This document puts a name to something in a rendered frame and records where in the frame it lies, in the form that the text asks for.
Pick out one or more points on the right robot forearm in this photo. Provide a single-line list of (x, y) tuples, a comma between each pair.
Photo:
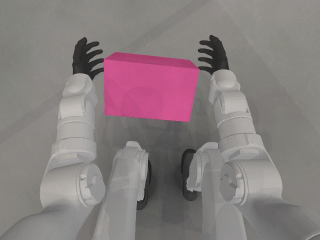
[(238, 138)]

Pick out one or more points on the carton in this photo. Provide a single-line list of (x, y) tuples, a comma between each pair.
[(150, 87)]

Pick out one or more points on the robot left upper arm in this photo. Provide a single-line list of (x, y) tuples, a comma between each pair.
[(68, 195)]

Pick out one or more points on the robot right foot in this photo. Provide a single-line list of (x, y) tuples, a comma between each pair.
[(186, 159)]

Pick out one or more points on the right robot hand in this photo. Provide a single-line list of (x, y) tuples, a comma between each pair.
[(219, 61)]

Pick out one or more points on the left robot forearm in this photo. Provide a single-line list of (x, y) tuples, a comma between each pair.
[(75, 125)]

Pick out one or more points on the robot right upper arm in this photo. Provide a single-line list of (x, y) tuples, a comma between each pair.
[(254, 187)]

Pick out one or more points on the robot right thigh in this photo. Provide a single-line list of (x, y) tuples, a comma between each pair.
[(220, 219)]

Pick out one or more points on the left robot hand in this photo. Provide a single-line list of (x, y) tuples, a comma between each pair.
[(81, 64)]

